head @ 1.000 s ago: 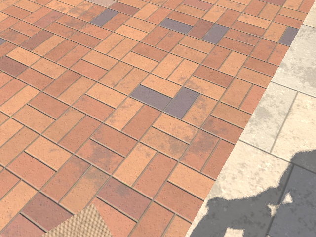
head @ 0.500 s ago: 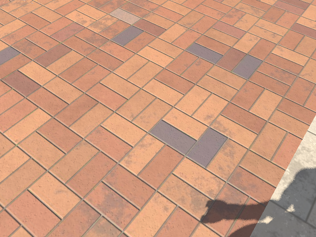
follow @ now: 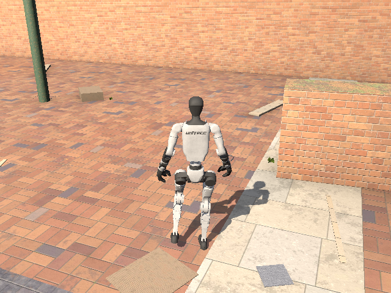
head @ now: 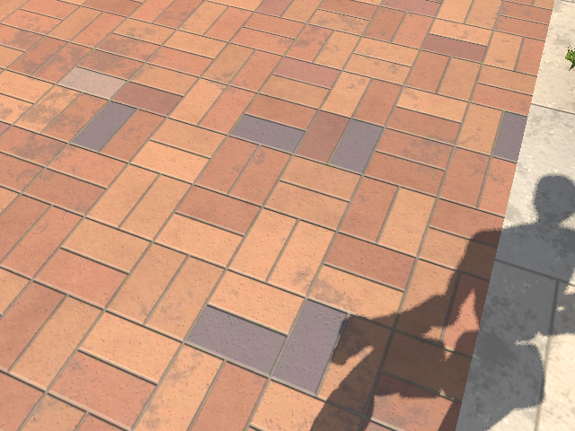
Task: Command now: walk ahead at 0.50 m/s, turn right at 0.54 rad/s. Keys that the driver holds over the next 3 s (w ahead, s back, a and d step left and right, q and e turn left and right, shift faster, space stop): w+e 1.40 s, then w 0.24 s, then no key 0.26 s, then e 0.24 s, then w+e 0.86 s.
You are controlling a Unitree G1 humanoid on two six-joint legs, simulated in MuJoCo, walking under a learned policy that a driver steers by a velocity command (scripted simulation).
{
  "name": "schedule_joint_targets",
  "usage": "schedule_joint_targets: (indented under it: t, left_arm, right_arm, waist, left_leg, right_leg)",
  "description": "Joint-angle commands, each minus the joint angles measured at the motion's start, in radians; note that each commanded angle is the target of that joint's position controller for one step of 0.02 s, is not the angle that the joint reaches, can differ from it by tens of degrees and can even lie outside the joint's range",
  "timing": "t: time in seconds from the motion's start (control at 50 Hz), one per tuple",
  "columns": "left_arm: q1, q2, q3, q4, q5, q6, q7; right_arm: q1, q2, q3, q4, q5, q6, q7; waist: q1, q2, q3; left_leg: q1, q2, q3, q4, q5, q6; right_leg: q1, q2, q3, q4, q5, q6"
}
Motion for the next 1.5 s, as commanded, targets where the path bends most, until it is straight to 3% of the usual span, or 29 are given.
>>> schedule_joint_targets:
  t: [0.02,0.14,0.24,0.26,0.28,0.3,0.32,0.36,0.42,0.68,0.72,0.76,0.78,0.8,0.82,0.84,0.86,0.9,0.98,1.08,1.18,1.24,1.26,1.28,1.3,1.32,1.36,1.42,1.5]
  left_arm:
    - [-0.041,0.158,0.041,-0.080,-0.002,-0.017,0.021]
    - [0.053,0.175,0.050,-0.047,-0.019,0.005,0.037]
    - [0.041,0.138,0.043,-0.053,-0.013,0.015,0.040]
    - [0.042,0.085,0.024,-0.064,-0.006,0.011,0.036]
    - [0.138,0.012,0.002,-0.087,-0.009,0.004,0.035]
    - [0.180,0.050,-0.001,-0.106,-0.029,-0.003,0.035]
    - [0.124,0.142,0.023,-0.088,-0.034,0.001,0.037]
    - [0.003,0.149,0.031,-0.110,-0.013,0.010,0.035]
    - [0.004,0.099,0.031,-0.119,-0.022,0.024,0.023]
    - [-0.268,0.038,0.005,-0.209,-0.018,0.018,-0.032]
    - [-0.245,0.067,0.020,-0.217,-0.013,0.022,-0.037]
    - [-0.063,0.129,0.057,-0.177,-0.010,0.030,-0.030]
    - [0.113,0.188,0.091,-0.130,-0.014,0.038,-0.014]
    - [0.169,0.285,0.107,-0.113,-0.023,0.044,0.007]
    - [0.152,0.307,0.097,-0.157,-0.018,0.022,-0.003]
    - [0.140,0.220,0.074,-0.148,-0.013,0.007,-0.010]
    - [0.103,0.189,0.064,-0.139,-0.011,-0.004,-0.009]
    - [-0.018,0.140,0.045,-0.155,-0.003,-0.009,-0.004]
    - [-0.032,0.144,0.043,-0.145,0.000,-0.015,0.017]
    - [0.036,0.171,0.051,-0.103,-0.011,-0.002,0.040]
    - [0.090,0.162,0.052,-0.065,-0.020,0.007,0.044]
    - [0.070,0.130,0.044,-0.067,-0.014,0.016,0.044]
    - [0.073,0.071,0.022,-0.079,-0.005,0.014,0.040]
    - [0.193,0.009,0.003,-0.104,-0.026,0.007,0.040]
    - [0.211,0.081,0.008,-0.101,-0.036,0.003,0.043]
    - [0.124,0.156,0.029,-0.096,-0.034,0.007,0.043]
    - [0.012,0.154,0.035,-0.119,-0.012,0.015,0.042]
    - [0.016,0.092,0.029,-0.121,-0.020,0.027,0.030]
    - [-0.044,0.044,0.009,-0.137,-0.008,0.024,0.027]
  right_arm:
    - [0.013,-0.076,-0.020,-0.063,-0.010,0.007,-0.008]
    - [-0.179,-0.065,-0.010,-0.103,0.013,-0.009,0.009]
    - [-0.054,-0.131,-0.048,-0.076,0.018,-0.030,0.015]
    - [0.056,-0.167,-0.063,-0.064,0.002,-0.036,0.008]
    - [0.174,-0.250,-0.082,-0.052,-0.021,-0.032,0.000]
    - [0.230,-0.250,-0.087,-0.019,-0.004,-0.018,0.011]
    - [0.177,-0.163,-0.064,-0.038,0.006,-0.014,0.010]
    - [0.091,-0.105,-0.043,-0.041,-0.001,-0.001,0.005]
    - [0.054,-0.071,-0.034,-0.020,-0.003,-0.006,-0.001]
    - [0.129,-0.184,-0.067,0.088,0.025,0.024,-0.009]
    - [0.122,-0.212,-0.076,0.091,0.036,0.035,-0.012]
    - [0.107,-0.233,-0.082,0.087,0.045,0.049,-0.020]
    - [0.111,-0.206,-0.071,0.081,0.039,0.048,-0.024]
    - [0.161,-0.074,-0.030,0.045,-0.015,0.038,-0.017]
    - [0.167,-0.069,-0.011,-0.002,-0.002,0.002,-0.005]
    - [0.044,-0.161,-0.035,-0.022,0.038,-0.022,0.007]
    - [0.002,-0.156,-0.030,-0.039,0.048,-0.037,0.011]
    - [0.015,-0.152,-0.035,-0.015,0.006,-0.035,-0.002]
    - [0.020,-0.111,-0.029,-0.014,-0.011,0.003,-0.001]
    - [-0.177,-0.057,-0.004,-0.060,-0.003,0.001,0.011]
    - [-0.221,-0.111,-0.023,-0.084,0.016,-0.015,0.027]
    - [-0.073,-0.144,-0.050,-0.050,0.013,-0.027,0.020]
    - [0.053,-0.184,-0.064,-0.038,-0.005,-0.032,0.013]
    - [0.174,-0.275,-0.087,-0.013,-0.023,-0.021,0.009]
    - [0.191,-0.221,-0.078,-0.001,0.004,-0.014,0.019]
    - [0.141,-0.146,-0.058,-0.016,0.011,-0.009,0.016]
    - [0.056,-0.096,-0.040,-0.017,-0.001,0.005,0.009]
    - [0.038,-0.070,-0.032,0.005,-0.003,-0.004,0.005]
    - [0.074,-0.117,-0.046,0.051,0.003,-0.015,0.012]
  waist:
    - [-0.037,-0.057,-0.060]
    - [0.049,-0.105,-0.058]
    - [-0.041,-0.143,-0.089]
    - [-0.095,-0.100,-0.180]
    - [-0.089,0.120,-0.328]
    - [-0.078,0.337,-0.359]
    - [-0.101,0.191,-0.229]
    - [-0.089,0.076,-0.081]
    - [-0.049,0.119,-0.037]
    - [-0.109,0.045,0.042]
    - [-0.074,0.069,0.011]
    - [0.043,0.077,-0.100]
    - [0.129,0.038,-0.187]
    - [0.077,-0.212,-0.252]
    - [0.049,-0.273,-0.440]
    - [0.102,-0.138,-0.355]
    - [0.078,-0.115,-0.224]
    - [-0.010,-0.038,-0.119]
    - [-0.047,-0.053,-0.085]
    - [0.025,-0.084,-0.038]
    - [0.032,-0.115,-0.036]
    - [-0.049,-0.143,-0.082]
    - [-0.106,-0.077,-0.197]
    - [-0.083,0.203,-0.350]
    - [-0.085,0.284,-0.344]
    - [-0.106,0.168,-0.209]
    - [-0.084,0.073,-0.067]
    - [-0.047,0.108,-0.032]
    - [-0.046,0.055,-0.020]
  left_leg:
    - [-0.038,0.011,0.020,-0.149,0.103,-0.046]
    - [0.090,-0.072,0.015,-0.527,0.411,-0.058]
    - [0.274,-0.071,0.001,-0.638,0.282,0.022]
    - [0.465,0.017,-0.069,-0.632,0.246,0.072]
    - [0.806,0.244,-0.397,-0.669,0.108,0.191]
    - [0.883,0.360,-0.760,-0.780,-0.182,0.278]
    - [0.784,0.321,-0.671,-0.813,-0.301,0.243]
    - [0.568,0.234,-0.384,-0.826,-0.063,0.191]
    - [0.441,0.169,-0.178,-0.890,0.135,0.183]
    - [0.592,0.198,0.188,-0.903,0.479,0.158]
    - [0.636,0.203,0.228,-0.803,0.774,0.139]
    - [0.614,0.179,0.274,-0.530,1.039,0.110]
    - [0.452,0.142,0.288,-0.285,0.923,0.074]
    - [0.076,0.029,0.281,0.065,0.105,0.022]
    - [-0.167,-0.126,0.047,0.302,-0.287,0.000]
    - [-0.274,-0.061,-0.036,0.319,-0.191,0.014]
    - [-0.282,-0.024,-0.019,0.247,-0.098,0.031]
    - [-0.151,0.038,-0.021,0.085,0.008,0.019]
    - [-0.059,0.031,0.008,-0.065,0.091,-0.036]
    - [0.024,-0.041,0.020,-0.443,0.399,-0.056]
    - [0.092,-0.067,-0.027,-0.582,0.367,-0.023]
    - [0.295,-0.071,0.002,-0.643,0.271,0.036]
    - [0.519,0.048,-0.099,-0.627,0.237,0.093]
    - [0.876,0.284,-0.513,-0.696,0.022,0.250]
    - [0.899,0.352,-0.762,-0.788,-0.239,0.284]
    - [0.784,0.312,-0.635,-0.812,-0.285,0.241]
    - [0.562,0.230,-0.374,-0.835,-0.044,0.198]
    - [0.433,0.168,-0.186,-0.901,0.129,0.192]
    - [0.449,0.181,-0.083,-0.949,0.285,0.237]
  right_leg:
    - [0.010,-0.244,0.241,-0.192,0.275,-0.198]
    - [0.004,-0.202,0.246,-0.131,0.075,-0.115]
    - [0.078,-0.216,0.362,0.056,0.027,-0.052]
    - [0.020,-0.162,0.309,0.238,0.008,-0.016]
    - [-0.239,-0.034,0.172,0.573,-0.254,0.052]
    - [-0.471,-0.043,0.122,0.800,-0.452,0.077]
    - [-0.534,-0.100,0.146,0.891,-0.363,0.086]
    - [-0.505,-0.160,0.096,0.865,-0.221,0.094]
    - [-0.420,-0.210,0.072,0.781,-0.144,0.100]
    - [-0.392,-0.189,-0.063,0.250,0.126,0.068]
    - [-0.308,-0.140,-0.112,0.222,0.028,0.028]
    - [-0.052,-0.058,-0.159,0.171,-0.004,-0.030]
    - [0.234,-0.049,-0.111,0.130,0.047,-0.071]
    - [0.542,-0.289,0.284,0.117,0.060,-0.172]
    - [0.708,-0.459,0.822,-0.066,-0.178,-0.351]
    - [0.659,-0.430,0.722,-0.121,-0.205,-0.284]
    - [0.518,-0.391,0.577,-0.126,-0.147,-0.244]
    - [0.258,-0.311,0.401,-0.138,0.075,-0.194]
    - [0.073,-0.262,0.287,-0.184,0.257,-0.201]
    - [-0.004,-0.190,0.218,-0.171,0.119,-0.130]
    - [0.091,-0.241,0.348,-0.070,0.011,-0.099]
    - [0.098,-0.205,0.371,0.076,0.068,-0.053]
    - [0.017,-0.148,0.307,0.303,0.016,-0.017]
    - [-0.312,-0.004,0.153,0.652,-0.297,0.065]
    - [-0.486,-0.056,0.146,0.833,-0.433,0.082]
    - [-0.534,-0.102,0.150,0.899,-0.343,0.090]
    - [-0.493,-0.163,0.103,0.852,-0.219,0.095]
    - [-0.401,-0.207,0.078,0.764,-0.156,0.093]
    - [-0.431,-0.206,0.081,0.579,-0.049,0.103]
Next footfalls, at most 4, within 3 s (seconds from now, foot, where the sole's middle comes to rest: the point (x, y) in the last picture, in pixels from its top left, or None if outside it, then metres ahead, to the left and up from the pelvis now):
0.26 left None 0.34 0.15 -0.78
0.78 right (397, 403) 0.52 -0.20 -0.78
1.26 left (382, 274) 0.87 -0.19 -0.78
1.76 right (529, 292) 0.82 -0.57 -0.78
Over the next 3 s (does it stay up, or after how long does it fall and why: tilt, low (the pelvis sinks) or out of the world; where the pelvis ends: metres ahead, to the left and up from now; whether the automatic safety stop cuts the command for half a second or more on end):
stays up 0.86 -0.77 0.00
